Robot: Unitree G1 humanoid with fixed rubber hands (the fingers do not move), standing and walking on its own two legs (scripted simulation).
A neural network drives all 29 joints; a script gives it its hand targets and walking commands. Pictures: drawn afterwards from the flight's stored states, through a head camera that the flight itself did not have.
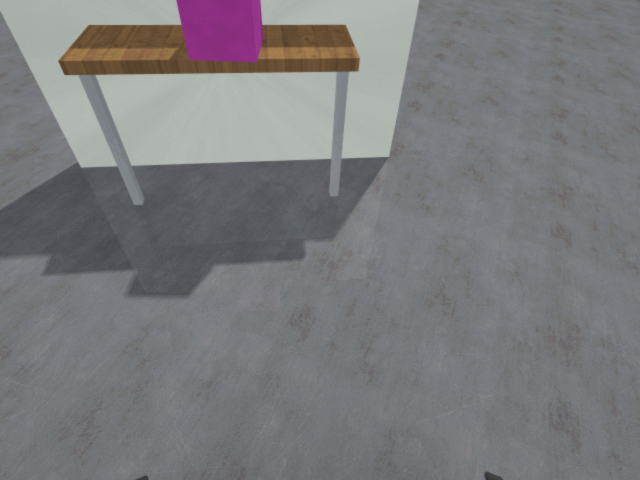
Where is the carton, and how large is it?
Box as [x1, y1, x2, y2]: [176, 0, 262, 61]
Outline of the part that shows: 176,0 189,59 256,61 262,41 259,0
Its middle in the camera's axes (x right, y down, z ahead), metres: -0.34 -0.79 +1.32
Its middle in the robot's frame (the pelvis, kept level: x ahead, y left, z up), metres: +1.54 +0.33 +0.03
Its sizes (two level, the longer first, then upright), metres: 0.234 0.215 0.232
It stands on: a table, 0.67 m high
